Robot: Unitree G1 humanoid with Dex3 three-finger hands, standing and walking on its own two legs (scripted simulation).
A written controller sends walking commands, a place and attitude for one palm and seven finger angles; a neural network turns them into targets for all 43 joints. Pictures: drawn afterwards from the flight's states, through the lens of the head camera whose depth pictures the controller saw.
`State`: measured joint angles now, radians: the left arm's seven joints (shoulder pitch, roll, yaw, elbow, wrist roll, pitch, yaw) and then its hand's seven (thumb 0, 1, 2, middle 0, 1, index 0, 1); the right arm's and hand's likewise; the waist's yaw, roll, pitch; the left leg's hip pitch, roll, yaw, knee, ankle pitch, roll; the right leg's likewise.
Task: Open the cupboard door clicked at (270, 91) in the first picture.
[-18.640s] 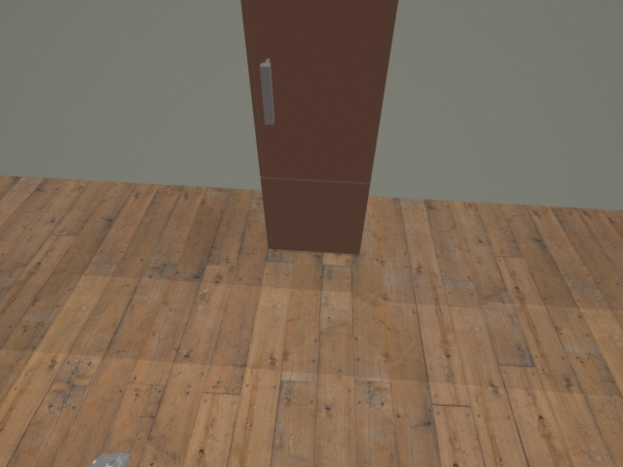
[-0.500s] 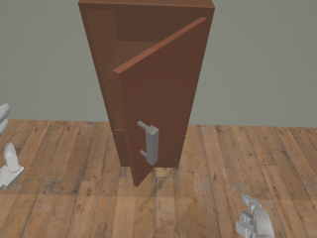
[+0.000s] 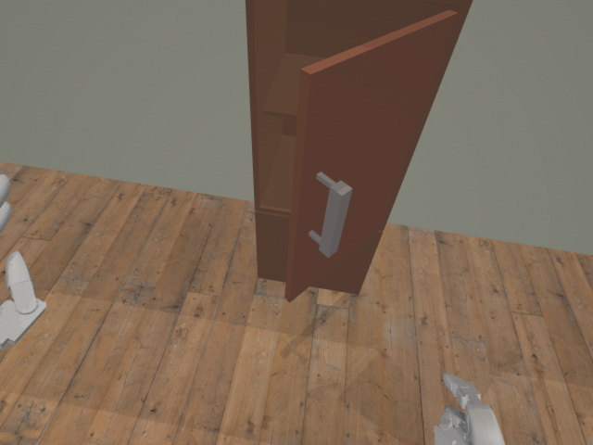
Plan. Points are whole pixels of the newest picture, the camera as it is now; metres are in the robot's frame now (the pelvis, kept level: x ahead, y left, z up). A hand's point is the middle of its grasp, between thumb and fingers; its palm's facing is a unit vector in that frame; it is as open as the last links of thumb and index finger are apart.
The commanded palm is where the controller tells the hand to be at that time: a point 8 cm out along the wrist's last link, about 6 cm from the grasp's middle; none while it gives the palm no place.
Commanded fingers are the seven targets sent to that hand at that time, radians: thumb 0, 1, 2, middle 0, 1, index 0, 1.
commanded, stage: step back with the hand held close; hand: left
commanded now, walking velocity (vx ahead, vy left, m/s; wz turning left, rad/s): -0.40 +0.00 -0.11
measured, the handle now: (325, 215) +0.50 +0.00 -0.01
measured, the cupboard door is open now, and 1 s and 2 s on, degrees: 52 52 52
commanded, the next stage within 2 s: stop stepping back and stand still in 0.22 s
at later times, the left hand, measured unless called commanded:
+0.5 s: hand out of the picture +0.05 +0.19 +0.18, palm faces +0.25 -0.82 -0.52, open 7.4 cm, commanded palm +0.01 +0.25 +0.19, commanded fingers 0.00 0.90 0.90 -0.20 -0.30 -0.20 -0.30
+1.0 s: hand out of the picture -0.02 +0.17 +0.19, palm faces +0.34 -0.78 -0.53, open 7.4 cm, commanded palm -0.05 +0.21 +0.19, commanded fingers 0.00 0.90 0.90 -0.20 -0.30 -0.20 -0.30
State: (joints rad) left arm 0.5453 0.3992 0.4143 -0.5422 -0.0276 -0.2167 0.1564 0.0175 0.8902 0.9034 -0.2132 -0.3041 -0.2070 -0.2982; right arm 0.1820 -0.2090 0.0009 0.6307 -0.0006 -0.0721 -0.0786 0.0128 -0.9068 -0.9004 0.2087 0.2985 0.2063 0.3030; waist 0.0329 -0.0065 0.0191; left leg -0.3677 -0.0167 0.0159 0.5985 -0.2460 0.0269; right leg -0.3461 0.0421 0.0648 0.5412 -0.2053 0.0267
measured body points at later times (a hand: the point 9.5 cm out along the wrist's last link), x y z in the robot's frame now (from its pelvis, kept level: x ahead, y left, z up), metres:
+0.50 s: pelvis -0.17 -0.03 +0.00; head -0.16 -0.02 +0.45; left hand +0.04 +0.24 +0.21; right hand -0.05 -0.28 -0.09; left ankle -0.04 +0.07 -0.69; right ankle -0.30 -0.09 -0.73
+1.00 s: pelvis -0.23 -0.06 +0.02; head -0.26 -0.08 +0.46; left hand -0.04 +0.21 +0.22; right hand -0.15 -0.32 -0.10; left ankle -0.20 +0.09 -0.64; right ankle -0.26 -0.11 -0.73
